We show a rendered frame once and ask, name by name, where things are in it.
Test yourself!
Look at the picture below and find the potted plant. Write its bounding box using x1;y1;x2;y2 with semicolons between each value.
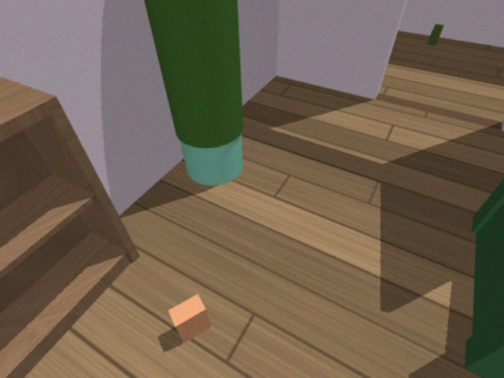
144;0;243;186

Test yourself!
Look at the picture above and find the armchair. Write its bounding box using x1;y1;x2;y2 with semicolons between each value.
465;179;504;378

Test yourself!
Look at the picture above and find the bookshelf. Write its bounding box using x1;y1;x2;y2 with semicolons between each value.
0;77;140;378

